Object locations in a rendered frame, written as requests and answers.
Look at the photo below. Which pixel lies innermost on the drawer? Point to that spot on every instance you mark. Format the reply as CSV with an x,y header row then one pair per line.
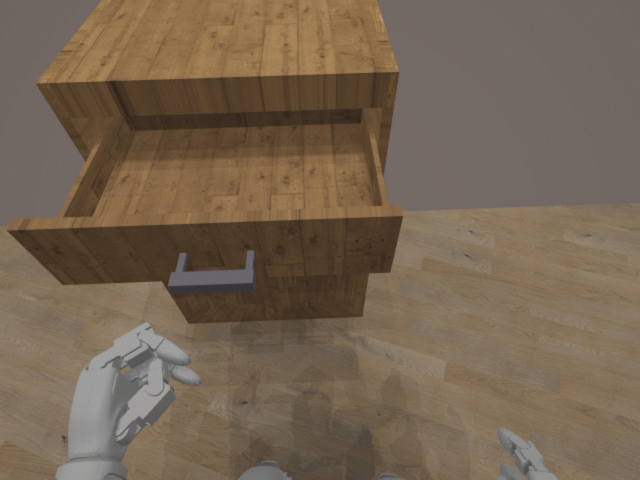
x,y
303,189

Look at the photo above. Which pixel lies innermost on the handle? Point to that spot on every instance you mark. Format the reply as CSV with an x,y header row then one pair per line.
x,y
220,281

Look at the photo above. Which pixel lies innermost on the robot left forearm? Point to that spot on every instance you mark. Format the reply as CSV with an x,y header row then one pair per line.
x,y
92,468

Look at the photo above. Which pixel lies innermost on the left robot shin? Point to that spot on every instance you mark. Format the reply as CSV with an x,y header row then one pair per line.
x,y
269,463

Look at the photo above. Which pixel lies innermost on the left robot hand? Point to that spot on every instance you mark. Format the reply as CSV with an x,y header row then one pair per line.
x,y
98,426

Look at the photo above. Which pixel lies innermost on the cabinet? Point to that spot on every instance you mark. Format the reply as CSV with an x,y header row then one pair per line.
x,y
172,57

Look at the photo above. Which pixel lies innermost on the right robot hand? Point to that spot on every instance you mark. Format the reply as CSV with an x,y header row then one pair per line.
x,y
527,458

